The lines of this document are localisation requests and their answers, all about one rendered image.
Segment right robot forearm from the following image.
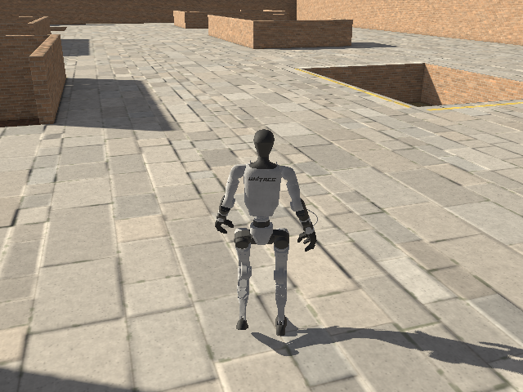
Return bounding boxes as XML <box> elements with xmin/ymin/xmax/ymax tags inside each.
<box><xmin>296</xmin><ymin>199</ymin><xmax>314</xmax><ymax>234</ymax></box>

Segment robot head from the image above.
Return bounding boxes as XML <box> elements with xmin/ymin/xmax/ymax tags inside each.
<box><xmin>249</xmin><ymin>129</ymin><xmax>277</xmax><ymax>169</ymax></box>

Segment left robot hand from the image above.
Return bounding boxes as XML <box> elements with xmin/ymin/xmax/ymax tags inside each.
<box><xmin>215</xmin><ymin>219</ymin><xmax>234</xmax><ymax>234</ymax></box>

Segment robot right foot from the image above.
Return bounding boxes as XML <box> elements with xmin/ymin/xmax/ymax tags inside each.
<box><xmin>275</xmin><ymin>315</ymin><xmax>287</xmax><ymax>336</ymax></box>

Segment right robot hand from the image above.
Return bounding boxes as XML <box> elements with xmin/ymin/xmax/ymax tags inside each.
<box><xmin>297</xmin><ymin>231</ymin><xmax>317</xmax><ymax>252</ymax></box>

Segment robot right upper arm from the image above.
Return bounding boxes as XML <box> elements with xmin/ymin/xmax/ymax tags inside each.
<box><xmin>280</xmin><ymin>166</ymin><xmax>304</xmax><ymax>212</ymax></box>

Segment robot left upper arm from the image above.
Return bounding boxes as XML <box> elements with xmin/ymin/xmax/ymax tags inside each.
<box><xmin>222</xmin><ymin>164</ymin><xmax>246</xmax><ymax>208</ymax></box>

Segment left robot forearm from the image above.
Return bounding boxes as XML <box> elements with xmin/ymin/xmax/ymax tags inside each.
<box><xmin>217</xmin><ymin>195</ymin><xmax>230</xmax><ymax>222</ymax></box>

